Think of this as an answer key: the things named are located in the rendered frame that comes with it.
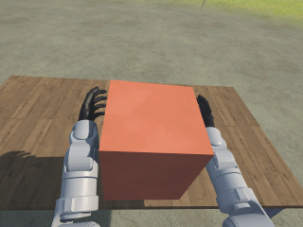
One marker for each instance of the table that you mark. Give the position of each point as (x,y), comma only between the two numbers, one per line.
(37,115)

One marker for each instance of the left robot forearm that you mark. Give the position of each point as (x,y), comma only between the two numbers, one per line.
(79,175)

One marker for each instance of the right robot hand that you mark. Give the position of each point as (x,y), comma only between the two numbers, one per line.
(206,111)

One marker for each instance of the right robot upper arm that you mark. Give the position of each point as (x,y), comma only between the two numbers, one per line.
(248,220)

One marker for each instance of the carton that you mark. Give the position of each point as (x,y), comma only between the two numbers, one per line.
(153,143)

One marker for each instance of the right robot forearm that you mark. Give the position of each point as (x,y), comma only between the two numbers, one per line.
(234,197)

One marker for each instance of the left robot hand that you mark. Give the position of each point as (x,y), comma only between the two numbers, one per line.
(88,107)

